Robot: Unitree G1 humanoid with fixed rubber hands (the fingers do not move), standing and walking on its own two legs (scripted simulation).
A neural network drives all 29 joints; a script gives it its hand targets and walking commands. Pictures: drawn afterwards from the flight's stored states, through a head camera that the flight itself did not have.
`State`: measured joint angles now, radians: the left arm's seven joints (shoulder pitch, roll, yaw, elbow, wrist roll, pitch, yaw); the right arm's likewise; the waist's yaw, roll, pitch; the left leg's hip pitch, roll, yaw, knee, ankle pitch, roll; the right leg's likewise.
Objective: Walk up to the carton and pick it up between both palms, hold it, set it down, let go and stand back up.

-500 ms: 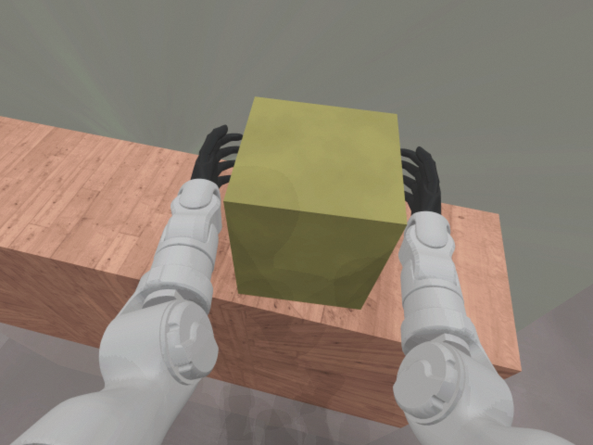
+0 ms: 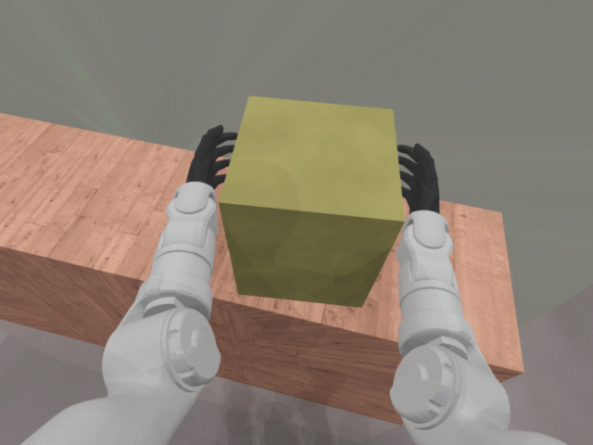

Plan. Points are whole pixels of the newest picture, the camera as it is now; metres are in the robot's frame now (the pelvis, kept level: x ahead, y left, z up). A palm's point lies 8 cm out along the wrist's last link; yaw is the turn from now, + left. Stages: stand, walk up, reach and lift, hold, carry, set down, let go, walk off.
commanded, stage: set down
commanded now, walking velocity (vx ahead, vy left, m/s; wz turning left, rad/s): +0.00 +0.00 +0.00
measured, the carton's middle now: (309, 209) +0.45 -0.02 +0.02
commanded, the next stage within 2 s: none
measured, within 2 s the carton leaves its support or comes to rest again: neither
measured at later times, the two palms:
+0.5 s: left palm (203, 184) +0.44 +0.13 +0.08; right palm (421, 204) +0.40 -0.17 +0.09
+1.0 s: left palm (206, 184) +0.46 +0.13 +0.07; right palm (418, 209) +0.41 -0.17 +0.07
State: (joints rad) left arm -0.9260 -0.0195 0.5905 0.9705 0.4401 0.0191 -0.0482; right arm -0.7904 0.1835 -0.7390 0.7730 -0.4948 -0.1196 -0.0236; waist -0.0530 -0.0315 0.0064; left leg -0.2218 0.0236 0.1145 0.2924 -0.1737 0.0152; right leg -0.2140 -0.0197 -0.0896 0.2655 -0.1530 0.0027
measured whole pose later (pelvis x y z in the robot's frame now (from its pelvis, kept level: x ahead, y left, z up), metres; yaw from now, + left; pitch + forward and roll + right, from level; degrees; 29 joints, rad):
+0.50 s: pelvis +0.00 +0.00 +0.00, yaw +0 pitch +6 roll +0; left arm -0.93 -0.05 0.65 0.90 0.49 0.00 -0.07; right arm -0.79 0.22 -0.76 0.68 -0.54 -0.10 0.00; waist -0.05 -0.05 0.04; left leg -0.22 0.02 0.12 0.28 -0.17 0.02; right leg -0.22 -0.02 -0.09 0.27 -0.15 0.00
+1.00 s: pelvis -0.01 +0.00 +0.00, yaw -1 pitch +11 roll -1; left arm -0.97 0.09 0.43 1.09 0.31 -0.06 0.02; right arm -0.84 0.08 -0.54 0.92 -0.32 -0.10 -0.05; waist -0.06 -0.04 -0.03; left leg -0.36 0.04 0.13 0.34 -0.18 0.01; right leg -0.35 -0.01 -0.08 0.29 -0.14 -0.01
